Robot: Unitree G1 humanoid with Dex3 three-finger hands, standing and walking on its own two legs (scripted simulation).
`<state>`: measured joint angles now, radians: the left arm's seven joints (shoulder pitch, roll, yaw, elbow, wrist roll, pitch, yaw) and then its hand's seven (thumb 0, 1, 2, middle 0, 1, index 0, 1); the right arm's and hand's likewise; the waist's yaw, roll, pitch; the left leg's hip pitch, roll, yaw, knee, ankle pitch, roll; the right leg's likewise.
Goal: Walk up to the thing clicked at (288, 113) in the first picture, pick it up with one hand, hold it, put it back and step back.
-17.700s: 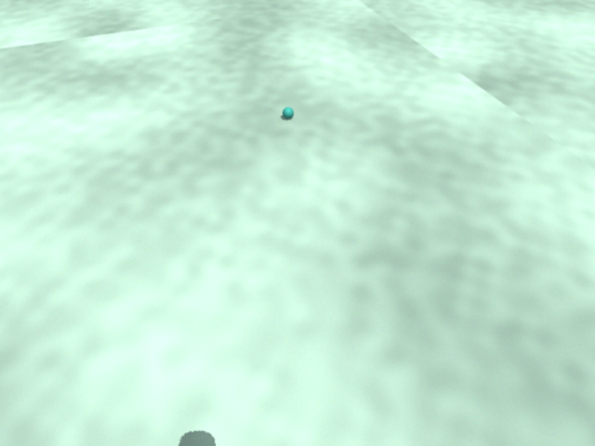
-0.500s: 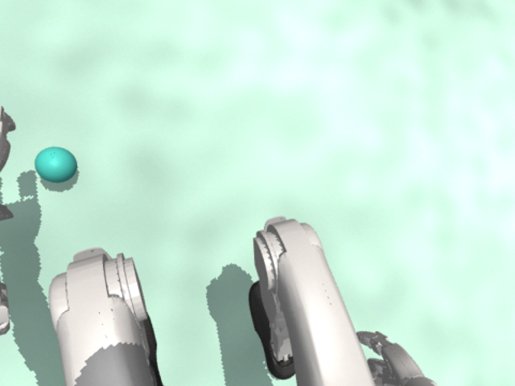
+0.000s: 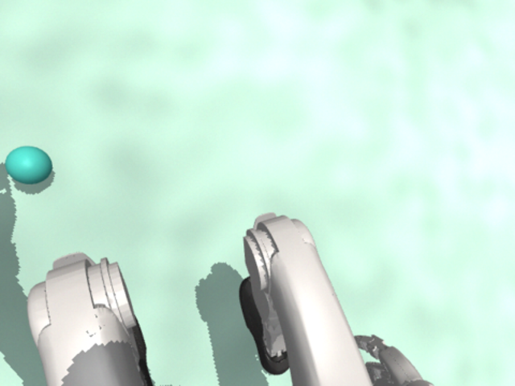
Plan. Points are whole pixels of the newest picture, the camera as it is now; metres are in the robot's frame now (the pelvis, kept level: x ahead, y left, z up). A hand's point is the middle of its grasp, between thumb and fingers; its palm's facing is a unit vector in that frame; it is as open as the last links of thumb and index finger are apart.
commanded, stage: rise first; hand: left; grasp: from above
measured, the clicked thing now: (29, 165) +0.49 +0.29 -0.29
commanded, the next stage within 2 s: approach in 0.46 s
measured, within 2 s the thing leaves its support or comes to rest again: neither
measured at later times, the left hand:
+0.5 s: hand out of the picture +0.45 +0.34 -0.17, palm faces -0.43 -0.09 -0.90, open 14.2 cm
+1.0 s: hand (23, 139) +0.49 +0.26 -0.16, palm faces -0.37 -0.07 -0.93, open 14.0 cm
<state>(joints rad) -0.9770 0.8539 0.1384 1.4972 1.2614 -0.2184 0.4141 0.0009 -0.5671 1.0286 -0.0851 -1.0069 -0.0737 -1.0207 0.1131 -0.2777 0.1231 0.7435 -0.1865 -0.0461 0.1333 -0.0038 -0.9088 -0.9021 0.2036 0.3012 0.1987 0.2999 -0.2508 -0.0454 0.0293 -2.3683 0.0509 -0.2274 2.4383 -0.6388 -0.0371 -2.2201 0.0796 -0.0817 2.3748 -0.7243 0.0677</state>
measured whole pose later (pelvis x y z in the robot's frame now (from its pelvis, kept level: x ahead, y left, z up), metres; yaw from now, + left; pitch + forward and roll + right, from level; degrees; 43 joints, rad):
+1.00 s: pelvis +0.00 +0.00 +0.01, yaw +0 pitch +32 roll -9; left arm -1.10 0.73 0.05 1.56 1.28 -0.11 0.48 0.00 -0.52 0.99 -0.09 -1.07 -0.10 -1.06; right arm 0.14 -0.28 0.14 0.71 -0.18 -0.06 0.14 0.00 -0.91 -0.90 0.20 0.30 0.20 0.30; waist -0.32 -0.03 0.00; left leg -2.37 0.05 -0.22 2.41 -0.62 -0.04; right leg -2.23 0.08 -0.08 2.35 -0.70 0.06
